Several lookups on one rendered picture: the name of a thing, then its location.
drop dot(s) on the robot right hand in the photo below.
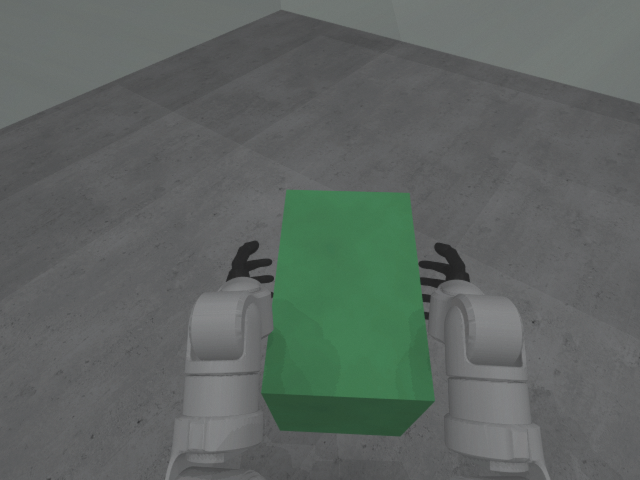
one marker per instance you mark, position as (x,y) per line
(455,270)

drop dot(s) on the right robot forearm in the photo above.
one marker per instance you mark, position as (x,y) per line
(489,419)

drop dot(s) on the carton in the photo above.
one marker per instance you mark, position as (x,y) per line
(349,351)

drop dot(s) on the robot left hand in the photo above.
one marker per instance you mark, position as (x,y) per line
(241,267)

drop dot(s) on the left robot forearm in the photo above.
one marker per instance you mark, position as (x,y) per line
(220,417)

